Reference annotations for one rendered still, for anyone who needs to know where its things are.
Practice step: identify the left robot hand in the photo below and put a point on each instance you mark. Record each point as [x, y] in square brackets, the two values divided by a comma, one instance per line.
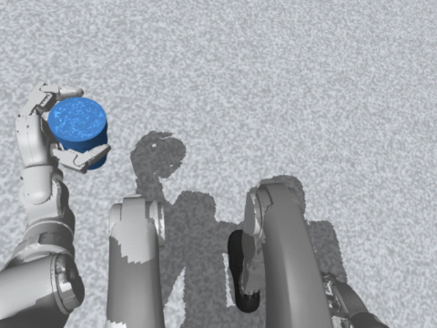
[36, 142]

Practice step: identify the right robot arm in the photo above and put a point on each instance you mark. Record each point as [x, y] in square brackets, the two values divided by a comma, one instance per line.
[365, 320]

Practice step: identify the cup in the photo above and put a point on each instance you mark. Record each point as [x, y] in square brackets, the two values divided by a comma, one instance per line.
[79, 124]

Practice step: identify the left robot arm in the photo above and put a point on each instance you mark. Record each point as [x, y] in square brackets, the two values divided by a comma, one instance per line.
[40, 284]

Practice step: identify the right robot foot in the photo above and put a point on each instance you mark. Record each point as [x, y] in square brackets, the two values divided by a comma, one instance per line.
[244, 302]

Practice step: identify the right robot hand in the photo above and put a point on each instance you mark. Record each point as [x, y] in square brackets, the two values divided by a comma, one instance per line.
[344, 303]

